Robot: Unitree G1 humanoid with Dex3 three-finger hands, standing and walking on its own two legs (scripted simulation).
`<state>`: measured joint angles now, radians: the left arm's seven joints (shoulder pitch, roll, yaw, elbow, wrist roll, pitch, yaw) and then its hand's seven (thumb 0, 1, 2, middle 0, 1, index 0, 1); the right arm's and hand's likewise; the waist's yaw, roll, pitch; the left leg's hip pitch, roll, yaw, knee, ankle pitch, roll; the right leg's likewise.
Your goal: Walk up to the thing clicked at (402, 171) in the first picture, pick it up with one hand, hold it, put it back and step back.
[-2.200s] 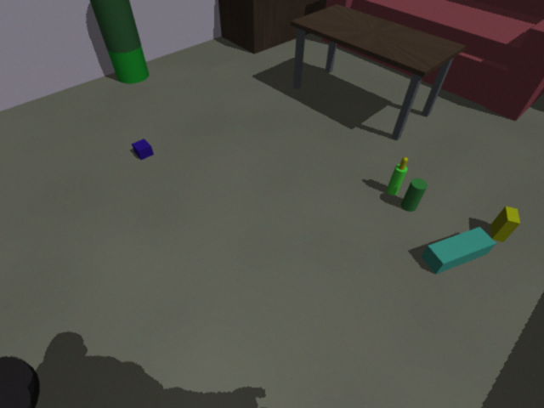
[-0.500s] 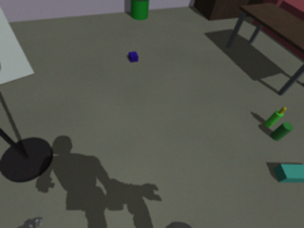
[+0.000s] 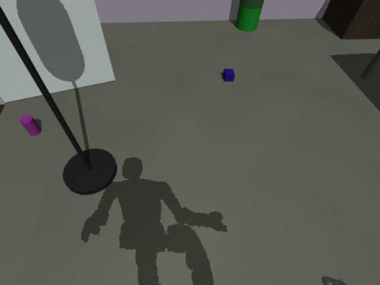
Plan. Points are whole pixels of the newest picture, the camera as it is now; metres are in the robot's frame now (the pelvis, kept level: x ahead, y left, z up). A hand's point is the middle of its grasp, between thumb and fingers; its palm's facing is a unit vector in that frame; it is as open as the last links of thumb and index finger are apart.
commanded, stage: walk up
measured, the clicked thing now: out of the picture +0.74 -1.25 -0.63
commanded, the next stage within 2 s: stand in 0.84 s
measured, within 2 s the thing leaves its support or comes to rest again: neither
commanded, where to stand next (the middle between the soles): +0.05 -0.01 m, yaw +3 degrees
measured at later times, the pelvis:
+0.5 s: pelvis +0.00 -0.01 +0.02, yaw +5 degrees
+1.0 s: pelvis +0.01 -0.02 +0.03, yaw +5 degrees
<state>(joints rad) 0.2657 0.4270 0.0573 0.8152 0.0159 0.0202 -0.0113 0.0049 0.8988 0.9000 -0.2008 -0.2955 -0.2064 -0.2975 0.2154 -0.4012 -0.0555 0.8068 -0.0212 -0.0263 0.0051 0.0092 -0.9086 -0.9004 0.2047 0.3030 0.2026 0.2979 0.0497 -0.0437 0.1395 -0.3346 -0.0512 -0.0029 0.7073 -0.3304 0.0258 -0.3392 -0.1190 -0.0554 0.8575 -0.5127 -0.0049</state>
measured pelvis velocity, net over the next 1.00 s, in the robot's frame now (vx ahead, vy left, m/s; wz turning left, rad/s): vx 0.01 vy -0.02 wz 0.09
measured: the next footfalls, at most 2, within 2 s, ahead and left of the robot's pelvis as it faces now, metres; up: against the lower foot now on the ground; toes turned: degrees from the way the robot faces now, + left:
none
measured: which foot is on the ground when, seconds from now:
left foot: down 0.00-1.00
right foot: down 0.00-1.00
